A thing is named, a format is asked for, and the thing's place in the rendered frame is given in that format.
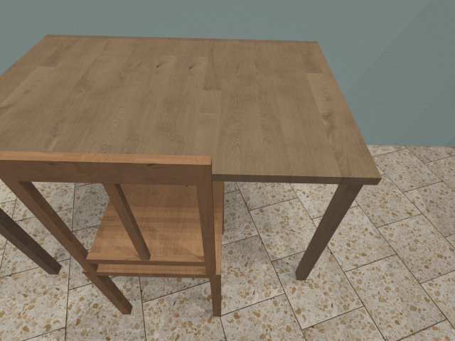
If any chair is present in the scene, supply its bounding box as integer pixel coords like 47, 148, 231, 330
0, 151, 224, 317

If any table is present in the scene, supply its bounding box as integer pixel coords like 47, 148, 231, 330
0, 34, 382, 281

